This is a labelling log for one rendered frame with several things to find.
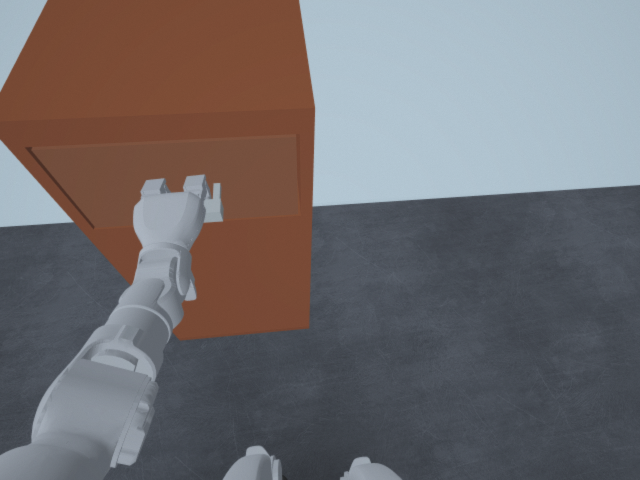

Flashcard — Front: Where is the cabinet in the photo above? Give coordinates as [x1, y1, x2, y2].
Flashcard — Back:
[0, 0, 315, 341]

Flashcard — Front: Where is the left robot forearm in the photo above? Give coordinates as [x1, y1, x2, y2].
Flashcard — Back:
[31, 242, 192, 442]

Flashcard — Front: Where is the drawer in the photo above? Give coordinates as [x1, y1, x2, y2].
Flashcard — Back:
[31, 134, 298, 228]

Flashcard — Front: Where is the robot left thigh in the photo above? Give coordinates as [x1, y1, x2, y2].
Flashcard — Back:
[223, 454, 282, 480]

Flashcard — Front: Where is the left robot shin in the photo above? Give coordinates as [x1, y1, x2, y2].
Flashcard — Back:
[246, 446, 270, 457]

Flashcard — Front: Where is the robot left upper arm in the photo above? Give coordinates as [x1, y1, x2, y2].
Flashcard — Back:
[0, 359, 159, 480]

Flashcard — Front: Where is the left robot hand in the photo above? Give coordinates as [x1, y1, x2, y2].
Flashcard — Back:
[133, 174, 212, 301]

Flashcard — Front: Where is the handle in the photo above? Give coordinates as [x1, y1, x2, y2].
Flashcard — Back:
[204, 183, 224, 223]

